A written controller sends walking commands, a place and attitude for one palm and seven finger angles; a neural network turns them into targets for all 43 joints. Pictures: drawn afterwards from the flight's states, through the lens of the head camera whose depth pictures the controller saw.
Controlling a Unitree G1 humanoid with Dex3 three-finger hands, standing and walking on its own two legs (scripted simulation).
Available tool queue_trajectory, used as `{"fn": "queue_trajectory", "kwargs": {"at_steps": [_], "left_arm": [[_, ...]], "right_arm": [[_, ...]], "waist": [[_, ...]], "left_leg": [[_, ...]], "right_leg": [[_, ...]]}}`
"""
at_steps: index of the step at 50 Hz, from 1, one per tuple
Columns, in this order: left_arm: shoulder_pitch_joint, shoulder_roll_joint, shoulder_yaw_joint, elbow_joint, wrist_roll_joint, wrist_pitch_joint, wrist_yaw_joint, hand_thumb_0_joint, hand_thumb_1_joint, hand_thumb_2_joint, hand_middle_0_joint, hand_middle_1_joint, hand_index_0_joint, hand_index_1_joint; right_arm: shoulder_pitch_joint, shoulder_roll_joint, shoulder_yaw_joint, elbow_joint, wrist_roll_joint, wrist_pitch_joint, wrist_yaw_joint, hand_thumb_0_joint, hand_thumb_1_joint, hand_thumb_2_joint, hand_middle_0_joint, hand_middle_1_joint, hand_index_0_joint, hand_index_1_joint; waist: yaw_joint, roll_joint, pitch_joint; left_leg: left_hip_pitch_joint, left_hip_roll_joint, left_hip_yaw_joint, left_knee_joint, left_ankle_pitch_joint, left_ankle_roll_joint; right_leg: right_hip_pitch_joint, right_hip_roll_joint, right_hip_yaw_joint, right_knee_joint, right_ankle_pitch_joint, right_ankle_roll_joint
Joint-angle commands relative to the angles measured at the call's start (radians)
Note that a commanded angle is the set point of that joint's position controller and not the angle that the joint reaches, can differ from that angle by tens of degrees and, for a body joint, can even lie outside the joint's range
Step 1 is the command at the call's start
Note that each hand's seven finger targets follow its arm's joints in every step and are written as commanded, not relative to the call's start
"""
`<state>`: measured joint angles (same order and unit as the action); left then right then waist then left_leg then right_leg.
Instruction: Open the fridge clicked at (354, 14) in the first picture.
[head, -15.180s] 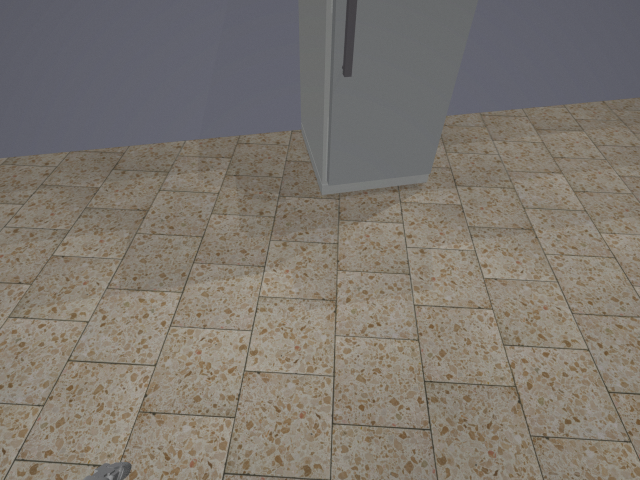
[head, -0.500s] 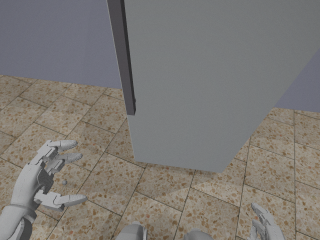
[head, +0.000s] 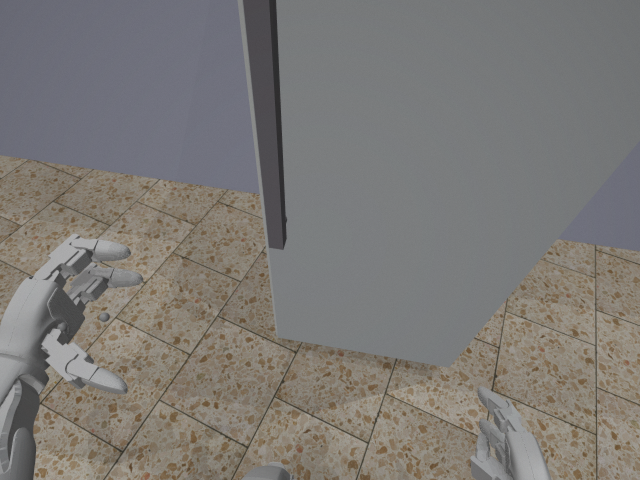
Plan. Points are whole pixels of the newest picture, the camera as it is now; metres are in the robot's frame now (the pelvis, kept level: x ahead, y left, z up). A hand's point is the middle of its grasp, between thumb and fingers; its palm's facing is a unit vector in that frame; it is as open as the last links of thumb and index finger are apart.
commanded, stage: raise the hand to about handle height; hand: left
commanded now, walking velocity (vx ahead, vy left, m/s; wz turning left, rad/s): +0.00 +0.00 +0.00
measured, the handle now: (274, 137) +0.53 +0.12 +0.13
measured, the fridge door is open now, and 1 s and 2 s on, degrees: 0 0 0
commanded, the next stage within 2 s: move the hooked fingers beside the handle in 0.58 s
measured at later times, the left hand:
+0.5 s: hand (120, 307) +0.27 +0.25 +0.09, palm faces -0.06 -1.00 -0.05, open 14.0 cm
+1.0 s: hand (146, 283) +0.31 +0.24 +0.08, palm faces -0.09 -1.00 -0.03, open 14.0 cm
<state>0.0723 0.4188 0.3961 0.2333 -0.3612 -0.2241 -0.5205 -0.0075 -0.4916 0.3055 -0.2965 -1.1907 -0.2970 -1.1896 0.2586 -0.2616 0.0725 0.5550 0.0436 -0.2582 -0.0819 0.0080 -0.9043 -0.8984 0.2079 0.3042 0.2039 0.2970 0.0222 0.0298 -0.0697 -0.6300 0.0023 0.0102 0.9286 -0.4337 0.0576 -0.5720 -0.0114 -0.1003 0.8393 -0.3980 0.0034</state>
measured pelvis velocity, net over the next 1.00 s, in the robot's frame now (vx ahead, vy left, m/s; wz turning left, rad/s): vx -0.01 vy -0.02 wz -0.01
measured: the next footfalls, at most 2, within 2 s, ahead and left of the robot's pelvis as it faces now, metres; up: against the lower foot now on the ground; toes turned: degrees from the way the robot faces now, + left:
none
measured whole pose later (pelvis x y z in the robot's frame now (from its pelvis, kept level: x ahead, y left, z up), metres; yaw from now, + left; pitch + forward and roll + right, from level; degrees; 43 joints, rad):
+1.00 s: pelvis -0.01 -0.02 +0.00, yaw +0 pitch +8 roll -2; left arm -0.17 0.45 0.40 0.51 -0.34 -0.23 -0.58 -0.01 -0.50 0.30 -0.30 -1.20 -0.30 -1.20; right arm 0.27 -0.29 0.06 0.58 0.05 -0.24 -0.10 0.01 -0.91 -0.90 0.21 0.30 0.20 0.30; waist -0.01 0.03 -0.06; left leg -0.64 0.02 0.01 0.89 -0.40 0.03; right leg -0.60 0.00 -0.10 0.84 -0.39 -0.03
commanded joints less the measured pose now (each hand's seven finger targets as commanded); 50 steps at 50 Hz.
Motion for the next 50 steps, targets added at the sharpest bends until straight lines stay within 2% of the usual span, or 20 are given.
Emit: {"fn": "queue_trajectory", "kwargs": {"at_steps": [1, 4, 6, 11, 13, 17, 19, 22, 28, 32, 34, 36, 38, 40, 41, 43, 46, 47, 48, 50], "left_arm": [[-0.204, 0.253, 0.11, -0.109, -0.022, -0.029, -0.033, 0.0, -0.5, 0.3, -0.3, -1.2, -0.3, -1.2], [-0.233, 0.282, 0.127, -0.096, -0.029, -0.01, -0.056, 0.0, -0.5, 0.3, -0.3, -1.2, -0.3, -1.2], [-0.211, 0.266, 0.122, -0.077, -0.037, -0.008, -0.07, 0.0, -0.5, 0.3, -0.3, -1.2, -0.3, -1.2], [-0.196, 0.277, 0.15, -0.076, -0.053, -0.042, -0.063, 0.0, -0.5, 0.3, -0.3, -1.2, -0.3, -1.2], [-0.207, 0.265, 0.141, -0.084, -0.049, -0.053, -0.056, 0.0, -0.5, 0.3, -0.3, -1.2, -0.3, -1.2], [-0.235, 0.296, 0.15, -0.131, -0.031, -0.066, -0.04, 0.0, -0.5, 0.3, -0.3, -1.2, -0.3, -1.2], [-0.209, 0.279, 0.143, -0.121, -0.029, -0.07, -0.035, 0.0, -0.5, 0.3, -0.3, -1.2, -0.3, -1.2], [-0.211, 0.29, 0.159, -0.123, -0.042, -0.073, -0.04, 0.0, -0.5, 0.3, -0.3, -1.2, -0.3, -1.2], [-0.228, 0.247, 0.124, -0.031, -0.053, -0.052, -0.069, 0.0, -0.5, 0.3, -0.3, -1.2, -0.3, -1.2], [-0.244, 0.278, 0.128, -0.095, -0.04, -0.065, -0.071, 0.0, -0.5, 0.3, -0.3, -1.2, -0.3, -1.2], [-0.231, 0.275, 0.132, -0.11, -0.041, -0.075, -0.063, 0.0, -0.5, 0.3, -0.3, -1.2, -0.3, -1.2], [-0.27, 0.275, 0.128, -0.102, -0.044, -0.082, -0.056, 0.0, -0.5, 0.3, -0.3, -1.2, -0.3, -1.2], [-0.331, 0.252, 0.112, -0.043, -0.049, -0.077, -0.051, 0.0, -0.5, 0.3, -0.3, -1.2, -0.3, -1.2], [-0.384, 0.266, 0.113, 0.018, -0.04, -0.074, -0.047, 0.0, -0.5, 0.3, -0.3, -1.2, -0.3, -1.2], [-0.406, 0.287, 0.121, 0.022, -0.033, -0.076, -0.049, 0.0, -0.5, 0.3, -0.3, -1.2, -0.3, -1.2], [-0.455, 0.273, 0.088, 0.031, -0.02, -0.071, -0.057, 0.0, -0.5, 0.3, -0.3, -1.2, -0.3, -1.2], [-0.496, 0.302, 0.088, 0.061, -0.005, -0.072, -0.061, 0.0, -0.5, 0.3, -0.3, -1.2, -0.3, -1.2], [-0.511, 0.312, 0.095, 0.057, -0.002, -0.078, -0.061, 0.0, -0.5, 0.3, -0.3, -1.2, -0.3, -1.2], [-0.515, 0.292, 0.08, 0.08, -0.001, -0.076, -0.062, 0.0, -0.5, 0.3, -0.3, -1.2, -0.3, -1.2], [-0.539, 0.325, 0.115, 0.109, -0.006, -0.084, -0.053, 0.0, -0.5, 0.3, -0.3, -1.2, -0.3, -1.2]], "right_arm": [[-0.032, -0.169, -0.076, -0.136, 0.006, -0.047, -0.019, 0.0, -0.9, -0.9, 0.2, 0.3, 0.2, 0.3], [-0.03, -0.171, -0.078, -0.139, 0.01, -0.046, -0.022, 0.0, -0.9, -0.9, 0.2, 0.3, 0.2, 0.3], [-0.029, -0.172, -0.078, -0.144, 0.006, -0.05, -0.019, 0.0, -0.9, -0.9, 0.2, 0.3, 0.2, 0.3], [-0.017, -0.177, -0.087, -0.143, -0.001, -0.054, -0.006, 0.0, -0.9, -0.9, 0.2, 0.3, 0.2, 0.3], [-0.015, -0.173, -0.089, -0.142, 0.002, -0.05, -0.003, 0.0, -0.9, -0.9, 0.2, 0.3, 0.2, 0.3], [-0.012, -0.171, -0.089, -0.143, 0.0, -0.05, -0.002, 0.0, -0.9, -0.9, 0.2, 0.3, 0.2, 0.3], [-0.015, -0.167, -0.089, -0.146, 0.003, -0.052, -0.005, 0.0, -0.9, -0.9, 0.2, 0.3, 0.2, 0.3], [-0.011, -0.169, -0.089, -0.141, 0.001, -0.05, -0.008, 0.0, -0.9, -0.9, 0.2, 0.3, 0.2, 0.3], [-0.02, -0.169, -0.085, -0.135, 0.007, -0.046, -0.015, 0.0, -0.9, -0.9, 0.2, 0.3, 0.2, 0.3], [-0.016, -0.169, -0.087, -0.14, 0.005, -0.054, -0.013, 0.0, -0.9, -0.9, 0.2, 0.3, 0.2, 0.3], [-0.019, -0.163, -0.087, -0.14, 0.005, -0.056, -0.013, 0.0, -0.9, -0.9, 0.2, 0.3, 0.2, 0.3], [-0.018, -0.168, -0.084, -0.134, 0.001, -0.055, -0.015, 0.0, -0.9, -0.9, 0.2, 0.3, 0.2, 0.3], [-0.02, -0.165, -0.081, -0.122, 0.006, -0.047, -0.022, 0.0, -0.9, -0.9, 0.2, 0.3, 0.2, 0.3], [-0.018, -0.171, -0.079, -0.11, 0.009, -0.042, -0.03, 0.0, -0.9, -0.9, 0.2, 0.3, 0.2, 0.3], [-0.014, -0.175, -0.081, -0.108, 0.007, -0.04, -0.033, 0.0, -0.9, -0.9, 0.2, 0.3, 0.2, 0.3], [-0.014, -0.171, -0.078, -0.11, 0.009, -0.038, -0.035, 0.0, -0.9, -0.9, 0.2, 0.3, 0.2, 0.3], [0.002, -0.175, -0.077, -0.107, 0.005, -0.032, -0.037, 0.0, -0.9, -0.9, 0.2, 0.3, 0.2, 0.3], [0.003, -0.173, -0.078, -0.106, 0.006, -0.031, -0.035, 0.0, -0.9, -0.9, 0.2, 0.3, 0.2, 0.3], [0.006, -0.17, -0.077, -0.108, 0.006, -0.028, -0.035, 0.0, -0.9, -0.9, 0.2, 0.3, 0.2, 0.3], [0.009, -0.174, -0.079, -0.101, 0.007, -0.023, -0.034, 0.0, -0.9, -0.9, 0.2, 0.3, 0.2, 0.3]], "waist": [[-0.015, 0.092, -0.193], [-0.015, 0.064, -0.212], [-0.008, 0.053, -0.207], [-0.003, 0.026, -0.218], [-0.009, 0.048, -0.217], [-0.009, 0.112, -0.233], [-0.008, 0.104, -0.215], [-0.014, 0.065, -0.236], [-0.026, 0.038, -0.17], [-0.018, 0.063, -0.247], [-0.016, 0.073, -0.251], [-0.024, 0.043, -0.219], [-0.045, 0.014, -0.171], [-0.05, 0.018, -0.138], [-0.045, 0.021, -0.15], [-0.048, 0.068, -0.193], [-0.046, 0.048, -0.228], [-0.041, 0.068, -0.254], [-0.048, 0.052, -0.253], [-0.042, 0.048, -0.248]], "left_leg": [[0.189, 0.011, -0.094, -0.212, 0.248, -0.056], [0.199, 0.01, -0.092, -0.222, 0.25, -0.05], [0.19, 0.006, -0.084, -0.218, 0.27, -0.046], [0.183, 0.003, -0.069, -0.201, 0.301, -0.044], [0.188, 0.004, -0.065, -0.205, 0.289, -0.044], [0.206, 0.004, -0.064, -0.212, 0.276, -0.043], [0.197, 0.005, -0.063, -0.214, 0.269, -0.042], [0.191, 0.002, -0.054, -0.202, 0.282, -0.035], [0.137, -0.002, -0.043, -0.196, 0.206, -0.032], [0.18, -0.001, -0.048, -0.19, 0.273, -0.029], [0.192, 0.0, -0.049, -0.192, 0.277, -0.031], [0.174, 0.001, -0.053, -0.186, 0.273, -0.031], [0.137, -0.001, -0.049, -0.19, 0.189, -0.03], [0.107, -0.001, -0.05, -0.192, 0.131, -0.032], [0.111, 0.0, -0.048, -0.186, 0.143, -0.03], [0.136, -0.002, -0.046, -0.19, 0.158, -0.03], [0.13, -0.001, -0.048, -0.18, 0.183, -0.028], [0.143, 0.0, -0.049, -0.181, 0.196, -0.03], [0.141, -0.001, -0.046, -0.181, 0.197, -0.029], [0.121, -0.001, -0.046, -0.179, 0.187, -0.031]], "right_leg": [[0.049, 0.044, 0.023, -0.107, 0.138, -0.044], [0.069, 0.04, 0.025, -0.123, 0.149, -0.039], [0.082, 0.044, 0.028, -0.125, 0.168, -0.043], [0.093, 0.045, 0.036, -0.119, 0.201, -0.043], [0.084, 0.043, 0.037, -0.118, 0.195, -0.04], [0.084, 0.039, 0.042, -0.121, 0.175, -0.043], [0.086, 0.038, 0.043, -0.123, 0.173, -0.042], [0.11, 0.039, 0.052, -0.129, 0.204, -0.038], [0.086, 0.032, 0.069, -0.152, 0.146, -0.033], [0.115, 0.033, 0.068, -0.133, 0.209, -0.035], [0.111, 0.034, 0.062, -0.129, 0.21, -0.035], [0.101, 0.039, 0.061, -0.127, 0.208, -0.038], [0.066, 0.035, 0.068, -0.145, 0.132, -0.029], [0.043, 0.028, 0.076, -0.157, 0.06, -0.028], [0.051, 0.029, 0.083, -0.155, 0.065, -0.032], [0.058, 0.024, 0.082, -0.147, 0.092, -0.032], [0.074, 0.027, 0.085, -0.136, 0.113, -0.035], [0.081, 0.024, 0.086, -0.132, 0.128, -0.035], [0.078, 0.025, 0.084, -0.131, 0.135, -0.033], [0.077, 0.022, 0.086, -0.13, 0.123, -0.032]]}}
